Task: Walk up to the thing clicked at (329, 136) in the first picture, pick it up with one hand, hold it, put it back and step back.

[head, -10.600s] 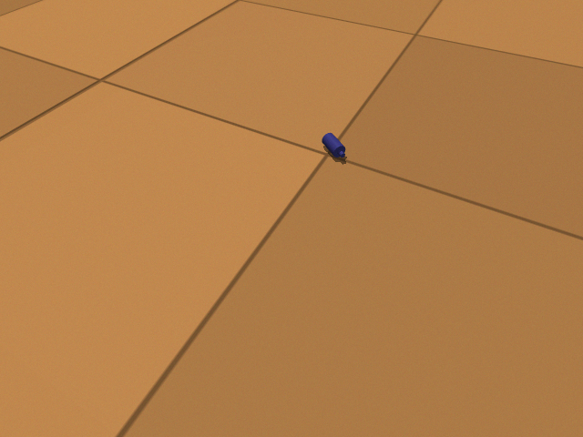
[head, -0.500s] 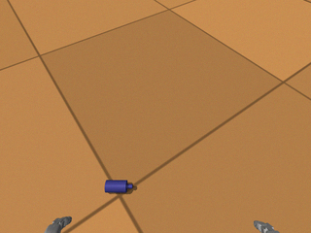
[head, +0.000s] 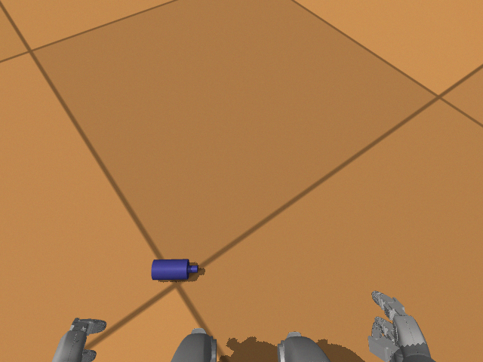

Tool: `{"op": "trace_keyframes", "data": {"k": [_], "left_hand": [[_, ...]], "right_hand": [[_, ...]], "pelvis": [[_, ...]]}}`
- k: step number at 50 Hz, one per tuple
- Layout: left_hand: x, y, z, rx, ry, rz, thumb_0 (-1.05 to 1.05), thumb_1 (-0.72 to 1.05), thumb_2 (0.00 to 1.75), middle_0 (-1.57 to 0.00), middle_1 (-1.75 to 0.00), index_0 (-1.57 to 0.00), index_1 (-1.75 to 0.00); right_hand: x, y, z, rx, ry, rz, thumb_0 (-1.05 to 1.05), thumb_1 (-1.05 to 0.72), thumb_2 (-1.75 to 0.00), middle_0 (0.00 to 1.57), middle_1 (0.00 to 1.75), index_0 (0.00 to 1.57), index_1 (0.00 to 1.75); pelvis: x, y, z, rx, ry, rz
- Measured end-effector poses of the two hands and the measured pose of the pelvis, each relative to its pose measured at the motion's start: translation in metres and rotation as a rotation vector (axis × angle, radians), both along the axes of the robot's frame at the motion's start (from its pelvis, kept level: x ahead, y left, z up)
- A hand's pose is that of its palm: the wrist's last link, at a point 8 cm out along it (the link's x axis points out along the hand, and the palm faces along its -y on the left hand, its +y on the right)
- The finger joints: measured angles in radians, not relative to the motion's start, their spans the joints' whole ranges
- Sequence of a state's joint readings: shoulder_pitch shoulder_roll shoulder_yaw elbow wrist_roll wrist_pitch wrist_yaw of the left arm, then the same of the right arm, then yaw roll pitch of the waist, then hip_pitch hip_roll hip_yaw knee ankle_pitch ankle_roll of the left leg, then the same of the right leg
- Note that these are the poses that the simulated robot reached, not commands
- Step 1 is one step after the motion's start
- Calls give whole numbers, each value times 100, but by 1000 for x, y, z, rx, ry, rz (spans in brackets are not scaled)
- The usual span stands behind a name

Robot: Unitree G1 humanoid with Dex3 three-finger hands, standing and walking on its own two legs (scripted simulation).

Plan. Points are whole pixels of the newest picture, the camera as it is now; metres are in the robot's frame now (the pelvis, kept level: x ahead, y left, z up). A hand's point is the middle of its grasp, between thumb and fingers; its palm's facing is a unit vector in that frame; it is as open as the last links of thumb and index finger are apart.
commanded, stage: rise first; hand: left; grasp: from above
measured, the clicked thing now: (175, 269) +0.44 +0.24 -0.67
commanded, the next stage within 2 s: none
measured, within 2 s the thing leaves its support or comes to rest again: neither
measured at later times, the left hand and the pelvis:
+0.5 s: hand out of the picture +0.14 +0.27 -0.22, palm faces -0.30 -0.77 -0.57, open 14.2 cm; pelvis -0.02 +0.00 -0.08, yaw +0 degrees
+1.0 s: hand (133, 306) +0.28 +0.30 -0.41, palm faces -0.50 -0.27 -0.82, open 14.2 cm; pelvis -0.09 -0.01 -0.28, yaw -4 degrees
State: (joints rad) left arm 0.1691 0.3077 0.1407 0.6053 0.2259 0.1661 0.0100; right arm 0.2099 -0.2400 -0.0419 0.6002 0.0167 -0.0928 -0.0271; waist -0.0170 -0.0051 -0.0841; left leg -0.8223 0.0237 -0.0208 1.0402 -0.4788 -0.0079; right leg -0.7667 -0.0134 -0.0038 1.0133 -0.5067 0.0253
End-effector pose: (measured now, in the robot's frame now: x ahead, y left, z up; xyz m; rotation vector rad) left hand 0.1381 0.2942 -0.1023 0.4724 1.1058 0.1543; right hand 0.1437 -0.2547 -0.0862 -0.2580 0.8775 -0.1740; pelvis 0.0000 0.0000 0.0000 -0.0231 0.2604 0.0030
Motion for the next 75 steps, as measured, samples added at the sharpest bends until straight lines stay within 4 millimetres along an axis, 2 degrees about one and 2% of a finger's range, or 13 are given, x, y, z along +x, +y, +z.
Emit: {"op": "trace_keyframes", "data": {"k": [9,19,24,30,38,44,49,55,60,66,75], "left_hand": [[-5,-1,-11,31,24,-49,-1,-54,99,-8,-107,-8,-107],[-8,1,-34,75,13,-107,-1,-55,97,-8,-107,-9,-107],[3,10,-64,137,12,-197,-1,-56,97,-9,-107,-9,-107],[39,17,-116,232,-43,-373,-1,-56,98,-9,-107,-9,-107],[98,13,-179,377,-156,-584,-1,-57,100,-9,-106,-9,-107],[129,15,-221,461,-173,-686,-1,-57,101,-9,-105,-8,-106],[145,17,-251,507,-173,-782,-1,-56,103,-9,-105,-8,-105],[162,15,-280,538,-212,-884,-1,-56,104,-8,-104,-8,-105],[177,14,-299,576,-250,-945,0,-55,104,-8,-103,-8,-104],[191,13,-318,623,-258,-986,0,-54,104,-8,-101,-8,-102],[206,11,-338,659,-239,-1040,0,-53,102,-8,-99,-8,-99]], "right_hand": [[23,11,-9,4,-76,41,1,-90,-90,21,30,21,30],[26,12,-36,2,-101,68,1,-91,-90,21,30,21,30],[23,8,-63,-8,-102,92,1,-92,-91,21,30,21,30],[16,-5,-121,-30,-73,109,1,-91,-90,21,30,21,30],[-16,-19,-214,-25,46,83,1,-92,-91,21,30,21,30],[-62,-22,-275,-7,179,57,1,-92,-91,20,30,21,30],[-105,-24,-311,-7,286,21,1,-91,-91,21,30,21,30],[-146,-26,-333,-28,388,-15,1,-91,-91,21,30,21,30],[-166,-27,-343,-51,443,-34,1,-91,-90,21,30,21,30],[-173,-27,-351,-68,481,-41,1,-90,-90,21,30,21,30],[-167,-26,-366,-67,507,-15,0,-90,-90,21,30,21,30]], "pelvis": [[0,1,-17,-12,47,4],[-8,0,-46,-19,104,4],[-18,-1,-72,-19,156,4],[-34,-4,-124,-17,237,-3],[-57,-6,-196,-22,312,-24],[-76,-7,-241,-28,332,-40],[-87,-6,-274,-37,330,-50],[-95,-3,-302,-53,316,-60],[-98,0,-320,-68,307,-66],[-97,3,-335,-79,305,-69],[-93,2,-349,-82,313,-73]]}}
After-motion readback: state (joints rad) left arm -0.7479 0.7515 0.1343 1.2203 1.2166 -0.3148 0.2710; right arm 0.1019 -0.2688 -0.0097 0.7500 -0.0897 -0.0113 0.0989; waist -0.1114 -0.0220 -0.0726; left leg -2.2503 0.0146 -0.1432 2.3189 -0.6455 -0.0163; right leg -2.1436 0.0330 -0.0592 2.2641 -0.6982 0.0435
